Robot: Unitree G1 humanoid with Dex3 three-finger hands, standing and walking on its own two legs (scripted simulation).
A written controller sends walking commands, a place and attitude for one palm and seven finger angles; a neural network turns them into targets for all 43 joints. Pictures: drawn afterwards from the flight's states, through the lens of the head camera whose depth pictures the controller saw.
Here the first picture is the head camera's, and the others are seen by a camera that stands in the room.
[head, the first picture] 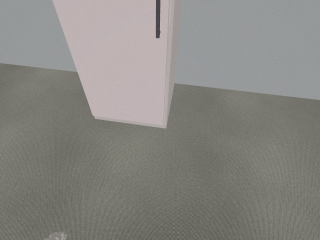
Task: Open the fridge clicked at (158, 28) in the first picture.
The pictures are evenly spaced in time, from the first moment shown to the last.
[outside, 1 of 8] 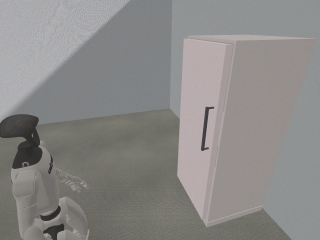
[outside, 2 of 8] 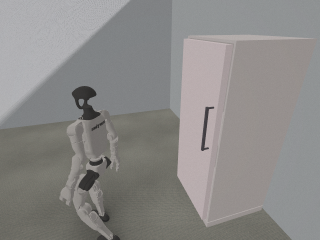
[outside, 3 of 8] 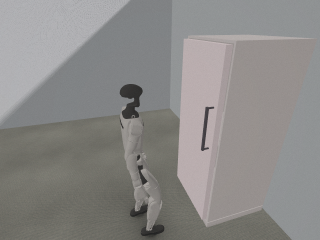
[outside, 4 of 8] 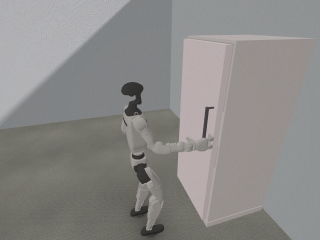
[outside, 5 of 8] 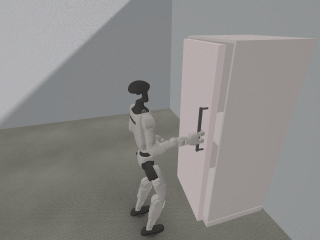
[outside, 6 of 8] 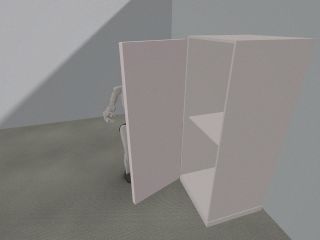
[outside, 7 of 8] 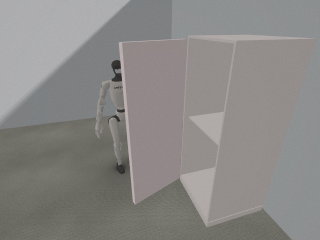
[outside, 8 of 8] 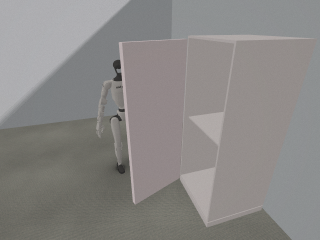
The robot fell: no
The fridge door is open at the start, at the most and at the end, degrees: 0 74 69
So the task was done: yes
